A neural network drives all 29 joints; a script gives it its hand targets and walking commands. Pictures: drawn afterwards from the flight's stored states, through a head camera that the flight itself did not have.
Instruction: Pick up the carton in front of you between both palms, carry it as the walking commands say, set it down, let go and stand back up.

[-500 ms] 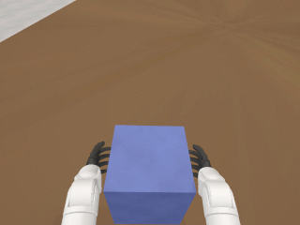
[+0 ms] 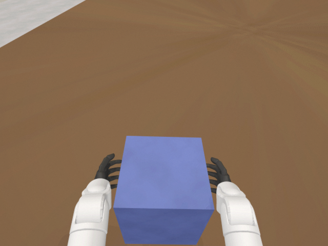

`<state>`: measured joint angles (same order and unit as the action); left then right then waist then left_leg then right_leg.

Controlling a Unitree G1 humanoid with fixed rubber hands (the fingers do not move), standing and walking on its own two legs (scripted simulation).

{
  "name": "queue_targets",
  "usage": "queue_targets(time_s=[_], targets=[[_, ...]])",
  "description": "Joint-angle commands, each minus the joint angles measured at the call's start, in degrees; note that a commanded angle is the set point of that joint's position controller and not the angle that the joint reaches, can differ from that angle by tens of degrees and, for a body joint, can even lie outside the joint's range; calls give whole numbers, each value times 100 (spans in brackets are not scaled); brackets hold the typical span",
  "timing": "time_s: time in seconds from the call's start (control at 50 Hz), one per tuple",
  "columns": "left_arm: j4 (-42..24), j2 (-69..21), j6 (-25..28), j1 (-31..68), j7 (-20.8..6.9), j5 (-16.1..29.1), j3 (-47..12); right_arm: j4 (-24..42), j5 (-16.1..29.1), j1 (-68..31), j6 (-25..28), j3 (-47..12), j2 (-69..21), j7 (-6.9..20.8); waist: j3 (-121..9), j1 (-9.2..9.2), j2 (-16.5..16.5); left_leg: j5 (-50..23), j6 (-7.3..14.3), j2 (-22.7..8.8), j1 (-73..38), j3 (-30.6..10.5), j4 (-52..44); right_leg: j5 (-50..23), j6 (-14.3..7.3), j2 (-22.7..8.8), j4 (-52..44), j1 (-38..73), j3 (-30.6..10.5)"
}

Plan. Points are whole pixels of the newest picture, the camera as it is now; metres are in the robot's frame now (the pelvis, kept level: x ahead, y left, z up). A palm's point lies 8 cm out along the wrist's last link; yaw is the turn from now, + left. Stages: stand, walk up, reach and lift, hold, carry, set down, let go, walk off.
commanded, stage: carry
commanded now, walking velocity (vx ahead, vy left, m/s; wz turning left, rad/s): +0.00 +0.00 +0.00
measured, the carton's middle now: (162, 191) +0.31 +0.00 -0.05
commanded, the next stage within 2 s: hold in 0.28 s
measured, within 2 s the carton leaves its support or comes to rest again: neither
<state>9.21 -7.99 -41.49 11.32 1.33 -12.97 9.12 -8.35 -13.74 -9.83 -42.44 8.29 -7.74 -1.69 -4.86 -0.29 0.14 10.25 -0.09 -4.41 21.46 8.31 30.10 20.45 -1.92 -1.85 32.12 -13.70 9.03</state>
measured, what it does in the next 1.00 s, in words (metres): shifts its weight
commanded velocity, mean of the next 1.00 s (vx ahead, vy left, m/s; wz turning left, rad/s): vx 0.00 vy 0.00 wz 0.00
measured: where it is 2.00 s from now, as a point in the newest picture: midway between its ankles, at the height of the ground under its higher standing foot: outside the picture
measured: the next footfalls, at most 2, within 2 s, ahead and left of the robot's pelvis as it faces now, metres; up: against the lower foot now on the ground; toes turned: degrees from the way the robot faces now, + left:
none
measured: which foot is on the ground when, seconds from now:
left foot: down 0.00-1.00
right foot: down 0.00-1.00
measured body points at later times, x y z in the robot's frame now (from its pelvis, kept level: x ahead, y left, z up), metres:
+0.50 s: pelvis -0.01 +0.00 +0.01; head -0.02 +0.00 +0.46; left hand +0.30 +0.12 +0.03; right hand +0.26 -0.18 +0.03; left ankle +0.06 +0.16 -0.73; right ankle -0.04 -0.09 -0.73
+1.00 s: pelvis -0.01 +0.07 +0.01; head -0.04 +0.10 +0.46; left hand +0.33 +0.15 +0.04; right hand +0.25 -0.15 +0.04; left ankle +0.06 +0.16 -0.73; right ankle -0.04 -0.08 -0.73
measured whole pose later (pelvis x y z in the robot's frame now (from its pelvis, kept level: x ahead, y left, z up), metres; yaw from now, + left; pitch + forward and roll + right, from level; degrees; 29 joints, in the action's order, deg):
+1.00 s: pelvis -0.01 +0.07 +0.01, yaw -13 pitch -6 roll +0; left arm 16.8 -9.3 -41.2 17.3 0.1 -17.2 14.0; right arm -20.4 -18.6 -17.2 -39.1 16.2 -9.3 1.8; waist 0.3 0.1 -2.3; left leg 8.9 1.4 3.0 7.6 -2.4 22.7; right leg 13.7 0.3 -0.6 23.6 -4.3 -7.7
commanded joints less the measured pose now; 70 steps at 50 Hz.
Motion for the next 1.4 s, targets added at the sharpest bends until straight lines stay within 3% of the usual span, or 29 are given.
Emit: queue_targets(time_s=[0.0, 0.26, 0.28, 0.32, 0.34, 0.4, 0.42, 0.48, 0.54, 0.58, 0.62, 0.68, 0.78, 0.82, 0.9, 0.98, 1.08, 1.14, 1.26, 1.32, 1.38], targets=[[-328, -5239, 186, 2318, -1290, 1404, -3155, 558, 1484, -2707, 312, -3261, -5058, 1305, -1350, 17, -62, -1027, 121, -435, -931, -532, -202, -1410, 1, -698, -655, 33, -674], [-339, -5231, 180, 2302, -1299, 1416, -3182, 551, 1449, -2627, 307, -3225, -5042, 1303, -1392, 23, -46, -1105, 105, -449, -950, -512, -166, -1542, -13, -692, -620, 29, -670], [-537, -5333, 162, 1896, -1334, 1471, -3134, 524, 1457, -2341, 364, -3184, -5254, 1337, -996, 40, -719, -1913, 225, 1081, -2548, -1125, -312, -3169, 25, 368, -1115, 133, -1672], [-589, -5215, 256, 2030, -1277, 1428, -3059, 582, 1395, -2338, 469, -3095, -5035, 1264, -1166, 18, -459, -2230, 223, 957, -2667, -1257, -419, -3741, 103, 367, -1017, 451, -1778], [-528, -5189, 264, 2001, -1264, 1343, -2986, 466, 1310, -2301, 469, -3024, -4991, 1250, -1031, 25, -360, -2208, 189, 955, -2694, -1289, -455, -3628, 137, 371, -1041, 393, -1748], [-478, -5091, 314, 2406, -1352, 1343, -3021, 96, 993, -2216, 572, -2555, -4913, 1208, -857, -196, -229, -1883, 50, 1061, -2279, -1248, -538, -3182, 176, 462, -1153, 874, -1646], [-383, -5023, 341, 2626, -1416, 1413, -3001, -100, 886, -2264, 612, -2420, -4891, 1212, -764, -280, -287, -1521, 19, 1067, -2084, -1267, -599, -2624, 156, 488, -1274, 1022, -1609], [-218, -5292, 385, 2744, -1463, 1387, -3064, 4, 1182, -2893, 651, -2770, -5301, 1397, -912, -104, -120, -999, -22, 1150, -1884, -1142, -732, -2377, 202, 503, -1254, 1181, -1513], [139, -5431, 335, 2358, -1404, 1113, -2736, 89, 1528, -3359, 532, -3189, -5466, 1597, -985, 324, -222, -821, 14, 1218, -1857, -1089, -871, -2254, 367, 498, -1311, 1166, -1481], [488, -5441, 317, 2287, -1400, 935, -2433, 0, 1568, -3543, 475, -3167, -5381, 1662, -785, 495, -387, -510, 72, 1214, -1846, -1049, -966, -1857, 459, 482, -1417, 978, -1495], [894, -5421, 310, 2248, -1435, 784, -2136, -233, 1489, -3590, 464, -2958, -5259, 1692, -501, 532, -462, -295, 112, 1165, -1904, -1052, -1023, -1426, 448, 489, -1502, 686, -1476], [1220, -5510, 334, 2553, -1549, 787, -2061, -614, 1260, -3591, 515, -2570, -5196, 1708, -325, 346, -395, -38, 86, 1101, -2210, -1044, -1037, -769, 361, 532, -1579, 230, -1416], [684, -5916, 261, 3502, -1732, 1265, -2865, -800, 1112, -3525, 548, -2329, -5494, 1767, -711, -160, 161, -14, -122, 919, -2829, -1154, -1096, -556, 92, 688, -1483, -141, -1278], [633, -5909, 213, 3617, -1741, 1271, -2882, -954, 1037, -3510, 554, -2158, -5494, 1793, -658, -230, 347, 155, -199, 837, -2817, -1236, -1160, -401, -5, 694, -1450, -183, -1257], [723, -5920, 223, 3552, -1729, 1220, -2776, -1070, 1017, -3673, 619, -2045, -5510, 1887, -633, -124, 455, 654, -224, 672, -2561, -1533, -1363, -415, -10, 714, -1270, -21, -1238], [870, -5980, 273, 3317, -1709, 1166, -2665, -872, 1115, -3817, 627, -2199, -5514, 1937, -792, 51, 329, 446, -197, 598, -2552, -1601, -1432, -653, 42, 715, -1238, 184, -1288], [1110, -5901, 239, 2964, -1706, 1077, -2414, -656, 1129, -3792, 541, -2312, -5393, 1857, -730, 161, 86, -299, -150, 605, -2804, -1541, -1310, -794, 89, 730, -1376, 103, -1338], [1306, -5736, 257, 3107, -1706, 944, -2129, -854, 975, -3842, 548, -2074, -5260, 1813, -533, 190, 67, -351, -136, 626, -2763, -1497, -1253, -668, 89, 760, -1370, -27, -1333], [2346, -4848, 845, 4409, -1622, 125, -680, -2344, 98, -4636, 1114, -586, -5009, 1548, 91, 279, -2, 655, 12, 771, -1826, -1231, -738, 119, 67, 742, -893, -786, -1303], [2593, -4169, 1334, 4505, -1485, -346, -73, -2750, -348, -4593, 1619, -14, -4659, 1253, -59, 375, -103, 146, 55, 870, -1291, -1055, -210, -216, 127, 785, -498, -1166, -1256], [2736, -3710, 1907, 4201, -1448, -567, 201, -2778, -554, -4299, 2168, 86, -4244, 985, -691, 445, -125, -878, 19, 972, -604, -1023, 368, -1129, 313, 862, -17, -1603, -1260]])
